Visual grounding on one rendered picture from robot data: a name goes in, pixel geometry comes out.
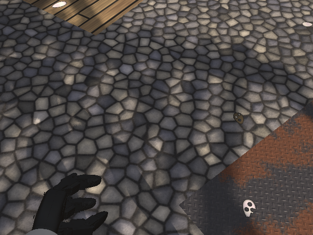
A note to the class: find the left robot hand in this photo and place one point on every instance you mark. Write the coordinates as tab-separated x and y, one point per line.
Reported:
57	204

